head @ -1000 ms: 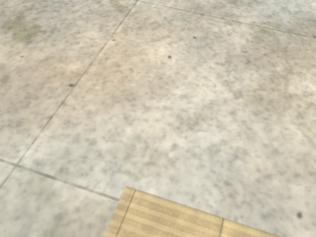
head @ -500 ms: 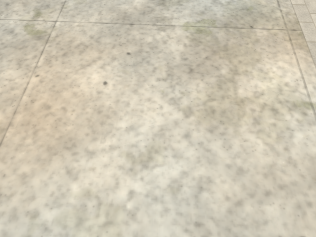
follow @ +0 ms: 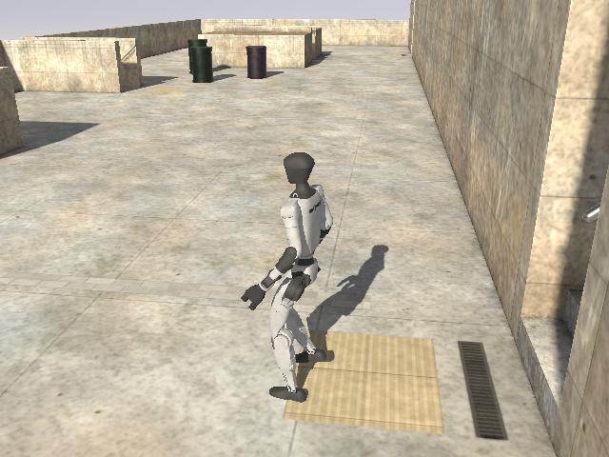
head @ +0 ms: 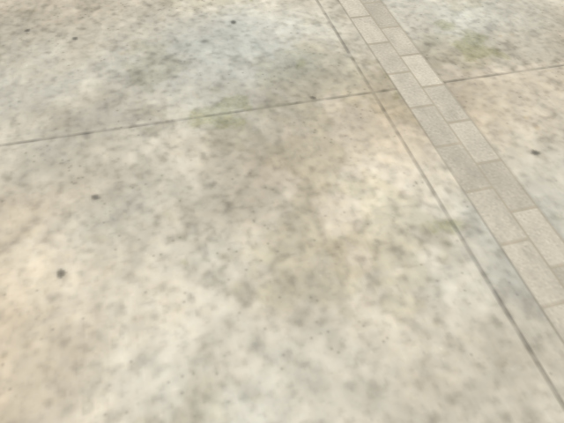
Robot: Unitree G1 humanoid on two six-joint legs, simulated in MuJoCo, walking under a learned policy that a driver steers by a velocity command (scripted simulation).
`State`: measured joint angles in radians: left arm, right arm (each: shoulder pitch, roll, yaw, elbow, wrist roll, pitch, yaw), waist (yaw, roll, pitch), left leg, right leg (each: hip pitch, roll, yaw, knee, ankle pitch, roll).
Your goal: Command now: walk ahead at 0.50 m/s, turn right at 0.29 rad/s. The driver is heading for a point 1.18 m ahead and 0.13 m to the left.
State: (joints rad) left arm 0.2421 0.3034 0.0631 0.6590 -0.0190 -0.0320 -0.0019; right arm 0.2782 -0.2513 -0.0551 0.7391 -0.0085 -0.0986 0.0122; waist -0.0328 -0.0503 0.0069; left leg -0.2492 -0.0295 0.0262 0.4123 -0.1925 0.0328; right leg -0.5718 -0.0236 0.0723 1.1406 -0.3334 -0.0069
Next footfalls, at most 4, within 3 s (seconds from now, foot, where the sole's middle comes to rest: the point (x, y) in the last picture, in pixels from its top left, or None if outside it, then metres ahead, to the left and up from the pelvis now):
0.28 right None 0.28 -0.15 -0.78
0.72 left None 0.48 0.06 -0.78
0.96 right None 0.37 -0.19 -0.78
2.32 right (349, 300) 0.82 -0.21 -0.78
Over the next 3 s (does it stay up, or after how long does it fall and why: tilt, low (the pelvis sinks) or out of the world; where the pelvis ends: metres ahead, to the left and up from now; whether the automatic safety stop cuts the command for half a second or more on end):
stays up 0.98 0.01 -0.01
